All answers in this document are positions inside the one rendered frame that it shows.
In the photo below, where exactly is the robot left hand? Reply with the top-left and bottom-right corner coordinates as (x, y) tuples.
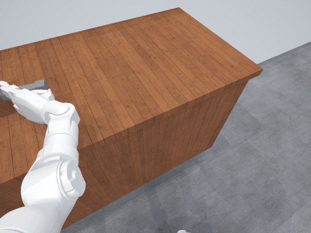
(0, 81), (55, 124)

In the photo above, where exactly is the left robot forearm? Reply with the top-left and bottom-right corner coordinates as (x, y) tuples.
(21, 100), (80, 205)

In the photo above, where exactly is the counter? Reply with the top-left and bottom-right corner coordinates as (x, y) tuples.
(0, 7), (263, 230)

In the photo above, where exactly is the tap lever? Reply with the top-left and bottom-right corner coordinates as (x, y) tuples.
(0, 79), (49, 101)

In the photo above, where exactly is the left robot upper arm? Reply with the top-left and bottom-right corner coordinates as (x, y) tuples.
(0, 160), (86, 233)

